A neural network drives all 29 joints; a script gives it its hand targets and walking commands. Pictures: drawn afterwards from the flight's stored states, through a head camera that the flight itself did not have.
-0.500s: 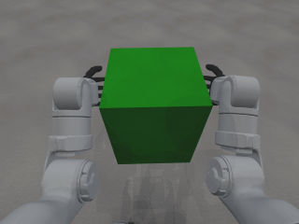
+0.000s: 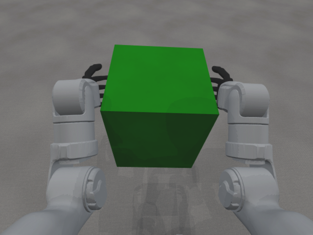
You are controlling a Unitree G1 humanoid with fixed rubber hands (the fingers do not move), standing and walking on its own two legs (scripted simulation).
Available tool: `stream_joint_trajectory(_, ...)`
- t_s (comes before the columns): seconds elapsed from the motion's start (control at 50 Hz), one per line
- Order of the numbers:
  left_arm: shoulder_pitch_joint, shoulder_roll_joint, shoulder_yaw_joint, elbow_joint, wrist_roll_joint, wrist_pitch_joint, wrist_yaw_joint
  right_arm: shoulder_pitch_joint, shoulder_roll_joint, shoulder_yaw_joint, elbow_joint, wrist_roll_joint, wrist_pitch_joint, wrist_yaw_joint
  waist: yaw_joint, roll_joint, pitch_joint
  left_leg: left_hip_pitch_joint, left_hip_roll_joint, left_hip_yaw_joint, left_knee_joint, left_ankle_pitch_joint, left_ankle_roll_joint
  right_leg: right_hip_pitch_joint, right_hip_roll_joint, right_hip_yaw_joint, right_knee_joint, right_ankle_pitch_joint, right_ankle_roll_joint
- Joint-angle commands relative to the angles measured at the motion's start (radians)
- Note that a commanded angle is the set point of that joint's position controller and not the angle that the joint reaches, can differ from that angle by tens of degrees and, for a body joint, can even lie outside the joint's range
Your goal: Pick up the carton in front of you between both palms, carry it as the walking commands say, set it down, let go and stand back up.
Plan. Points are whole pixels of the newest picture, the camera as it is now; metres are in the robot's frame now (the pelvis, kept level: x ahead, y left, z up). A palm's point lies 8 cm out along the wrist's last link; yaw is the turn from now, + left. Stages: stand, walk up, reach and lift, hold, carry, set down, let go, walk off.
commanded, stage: carry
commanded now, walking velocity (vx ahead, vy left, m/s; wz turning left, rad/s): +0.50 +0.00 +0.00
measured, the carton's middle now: (156, 112) +0.39 -0.02 +0.11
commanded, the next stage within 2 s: none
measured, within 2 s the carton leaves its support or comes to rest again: neither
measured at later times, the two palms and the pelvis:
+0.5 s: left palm (99, 57) +0.68 +0.17 +0.11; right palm (183, 52) +0.68 -0.13 +0.11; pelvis +0.31 +0.01 -0.01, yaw -1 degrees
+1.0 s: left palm (119, 31) +0.90 +0.11 +0.10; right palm (187, 29) +0.90 -0.19 +0.10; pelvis +0.61 -0.03 +0.00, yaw +0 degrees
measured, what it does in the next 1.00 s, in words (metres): walks ahead: left foot, then right foot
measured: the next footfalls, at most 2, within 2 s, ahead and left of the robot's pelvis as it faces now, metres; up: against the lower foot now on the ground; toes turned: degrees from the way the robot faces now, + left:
left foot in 0.44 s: +0.46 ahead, +0.08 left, +0.00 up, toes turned +4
right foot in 0.94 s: +0.73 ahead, -0.12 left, +0.00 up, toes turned -7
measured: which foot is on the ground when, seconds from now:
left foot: up 0.00-0.42, down 0.44-0.96, up 0.98-1.00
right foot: down 0.00-0.44, up 0.46-0.92, down 0.94-1.00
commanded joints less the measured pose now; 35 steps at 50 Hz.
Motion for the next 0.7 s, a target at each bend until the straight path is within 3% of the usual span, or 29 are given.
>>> stream_joint_trajectory(0.0, -0.577, -0.953, -0.489, 0.094, -0.374, -0.012, -0.225, -0.765, 1.144, 0.551, -0.026, 0.432, 0.013, 0.26, 0.109, -0.257, -0.525, -0.545, 0.015, -0.064, 0.31, -0.004, 0.007, 0.804, -0.364, 0.608, -0.099, 0.069, -0.174)
stream_joint_trajectory(0.02, -0.618, -1.003, -0.499, 0.059, -0.402, -0.021, -0.234, -0.774, 1.167, 0.542, -0.033, 0.43, 0.005, 0.256, 0.103, -0.147, -0.47, -0.533, 0.037, -0.076, 0.247, 0.11, 0.006, 0.703, -0.314, 0.523, -0.13, 0.079, -0.141)
stream_joint_trajectory(0.04, -0.675, -1.052, -0.52, 0.022, -0.428, -0.03, -0.241, -0.769, 1.195, 0.533, -0.042, 0.424, -0.002, 0.252, 0.099, -0.14, -0.457, -0.535, 0.051, -0.067, 0.213, 0.141, 0.0, 0.658, -0.316, 0.484, -0.126, 0.214, -0.14)
stream_joint_trajectory(0.08, -0.72, -1.128, -0.555, -0.031, -0.474, -0.05, -0.248, -0.739, 1.234, 0.53, -0.057, 0.408, -0.018, 0.241, 0.086, -0.121, -0.459, -0.499, 0.08, -0.06, 0.156, 0.186, -0.015, 0.592, -0.287, 0.396, -0.143, 0.264, -0.131)
stream_joint_trajectory(0.22, -0.664, -1.202, -0.683, -0.182, -0.529, -0.121, -0.252, -0.547, 1.248, 0.591, -0.112, 0.346, -0.085, 0.209, 0.107, -0.113, -0.459, -0.576, 0.079, 0.008, -0.095, 0.34, -0.028, 0.7, -0.232, 0.253, -0.129, 0.507, -0.106)
stream_joint_trajectory(0.34, -0.589, -1.14, -0.772, -0.263, -0.542, -0.155, -0.248, -0.472, 1.167, 0.662, -0.192, 0.324, -0.112, 0.204, 0.141, -0.134, -0.407, -0.373, -0.02, 0.119, -0.506, 0.59, 0.019, 0.728, -0.153, 0.114, -0.076, 0.723, -0.053)
stream_joint_trajectory(0.36, -0.564, -1.126, -0.775, -0.252, -0.539, -0.155, -0.247, -0.454, 1.149, 0.665, -0.191, 0.321, -0.109, 0.205, 0.125, -0.15, -0.419, -0.26, -0.037, 0.131, -0.57, 0.616, 0.037, 0.696, -0.151, 0.094, -0.038, 0.794, -0.037)
stream_joint_trajectory(0.38, -0.537, -1.116, -0.776, -0.233, -0.535, -0.154, -0.246, -0.432, 1.129, 0.662, -0.181, 0.315, -0.107, 0.208, 0.085, -0.168, -0.453, -0.109, -0.044, 0.141, -0.619, 0.642, 0.052, 0.658, -0.154, 0.075, 0.038, 0.837, -0.014)
stream_joint_trajectory(0.4, -0.518, -1.109, -0.779, -0.208, -0.53, -0.153, -0.248, -0.403, 1.113, 0.655, -0.163, 0.309, -0.106, 0.213, 0.027, -0.147, -0.503, 0.114, -0.029, 0.145, -0.689, 0.706, 0.061, 0.564, -0.14, 0.028, 0.172, 0.777, 0.015)
stream_joint_trajectory(0.42, -0.502, -1.095, -0.78, -0.185, -0.521, -0.154, -0.251, -0.38, 1.089, 0.647, -0.148, 0.304, -0.105, 0.221, -0.005, -0.067, -0.556, 0.37, 0.113, 0.002, -0.631, 0.738, 0.073, 0.352, -0.126, 0.039, 0.333, 0.462, 0.038)
stream_joint_trajectory(0.44, -0.488, -1.108, -0.782, -0.146, -0.518, -0.147, -0.256, -0.381, 1.07, 0.629, -0.115, 0.293, -0.106, 0.227, 0.028, 0.158, -0.664, 0.677, 0.402, -0.351, -0.472, 1.111, 0.182, 0.058, -0.04, 0.066, 0.525, -0.289, 0.067)
stream_joint_trajectory(0.46, -0.457, -1.1, -0.758, -0.106, -0.503, -0.142, -0.256, -0.325, 1.062, 0.614, -0.06, 0.285, -0.109, 0.231, -0.013, 0.285, -0.718, 0.806, 0.464, -0.615, -0.586, 0.817, 0.34, -0.195, 0.062, 0.1, 0.79, -0.463, 0.087)
stream_joint_trajectory(0.48, -0.48, -1.111, -0.757, -0.114, -0.503, -0.147, -0.255, -0.325, 1.092, 0.622, -0.072, 0.297, -0.115, 0.24, -0.015, 0.204, -0.664, 0.754, 0.414, -0.563, -0.622, 0.669, 0.31, -0.274, 0.01, 0.118, 0.819, -0.412, 0.066)
stream_joint_trajectory(0.5, -0.52, -1.129, -0.759, -0.134, -0.506, -0.154, -0.252, -0.386, 1.13, 0.637, -0.119, 0.321, -0.124, 0.25, -0.012, 0.127, -0.6, 0.672, 0.366, -0.474, -0.644, 0.674, 0.259, -0.293, -0.022, 0.112, 0.774, -0.356, 0.062)
stream_joint_trajectory(0.52, -0.538, -1.149, -0.757, -0.153, -0.506, -0.161, -0.246, -0.451, 1.162, 0.655, -0.166, 0.351, -0.13, 0.256, 0.002, 0.051, -0.535, 0.567, 0.337, -0.395, -0.664, 0.761, 0.218, -0.271, -0.051, 0.101, 0.699, -0.297, 0.072)
stream_joint_trajectory(0.56, -0.515, -1.165, -0.753, -0.174, -0.494, -0.166, -0.231, -0.516, 1.205, 0.69, -0.229, 0.398, -0.132, 0.265, 0.013, 0.043, -0.508, 0.442, 0.307, -0.308, -0.711, 0.705, 0.171, -0.191, -0.077, 0.089, 0.595, -0.241, 0.085)
stream_joint_trajectory(0.68, -0.307, -1.159, -0.764, -0.201, -0.414, -0.164, -0.199, -0.369, 1.214, 0.708, -0.267, 0.409, -0.111, 0.297, 0.03, 0.114, -0.451, 0.436, 0.271, -0.145, -0.788, 0.803, 0.152, -0.181, -0.08, 0.0, 0.27, -0.118, 0.127)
